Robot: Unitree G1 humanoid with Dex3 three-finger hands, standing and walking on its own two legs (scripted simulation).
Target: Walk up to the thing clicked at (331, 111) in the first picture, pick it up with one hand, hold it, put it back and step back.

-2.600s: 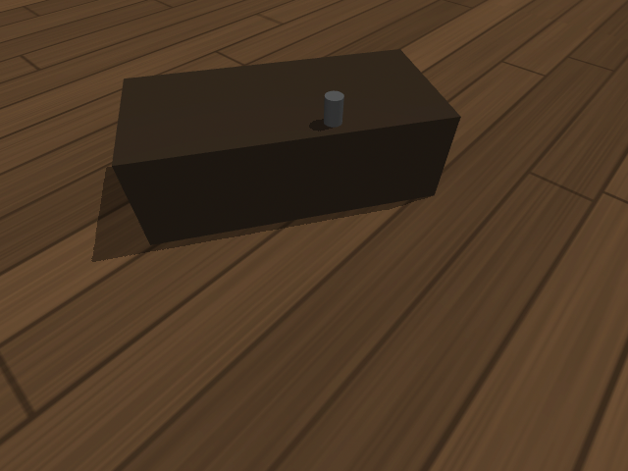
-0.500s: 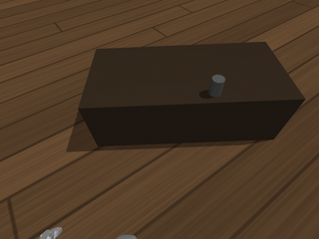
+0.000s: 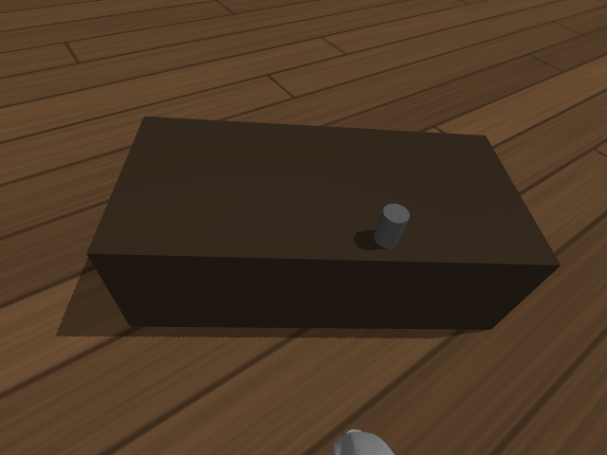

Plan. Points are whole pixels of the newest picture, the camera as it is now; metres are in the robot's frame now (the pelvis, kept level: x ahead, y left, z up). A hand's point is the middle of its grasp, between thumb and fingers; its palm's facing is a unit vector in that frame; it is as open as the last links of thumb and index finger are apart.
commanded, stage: walk up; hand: right
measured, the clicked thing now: (391, 226) +0.73 -0.28 -0.29
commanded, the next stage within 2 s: none
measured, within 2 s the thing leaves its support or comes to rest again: neither
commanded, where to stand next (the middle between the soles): +0.34 -0.08 m, yaw +4 degrees
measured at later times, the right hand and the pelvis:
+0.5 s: hand (522, 387) +0.26 -0.38 -0.14, palm faces -0.13 +0.93 -0.34, open 7.4 cm; pelvis +0.16 -0.12 +0.01, yaw +2 degrees
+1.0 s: hand (493, 319) +0.38 -0.38 -0.15, palm faces -0.10 +0.93 -0.36, open 7.4 cm; pelvis +0.25 -0.13 -0.01, yaw +4 degrees
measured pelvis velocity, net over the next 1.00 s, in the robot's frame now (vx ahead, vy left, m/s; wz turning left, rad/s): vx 0.25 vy -0.13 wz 0.07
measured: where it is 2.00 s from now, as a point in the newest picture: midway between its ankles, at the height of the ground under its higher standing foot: outside the picture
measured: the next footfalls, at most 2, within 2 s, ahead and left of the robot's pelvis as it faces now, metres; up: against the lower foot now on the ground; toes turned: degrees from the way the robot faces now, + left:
right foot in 0.16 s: +0.18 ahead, -0.21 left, +0.00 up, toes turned -5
left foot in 0.64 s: +0.34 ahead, +0.00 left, +0.00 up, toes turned +8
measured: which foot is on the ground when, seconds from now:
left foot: down 0.00-0.18, up 0.20-0.62, down 0.64-1.00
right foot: up 0.00-0.14, down 0.16-0.68, up 0.70-0.98, down 1.00-1.00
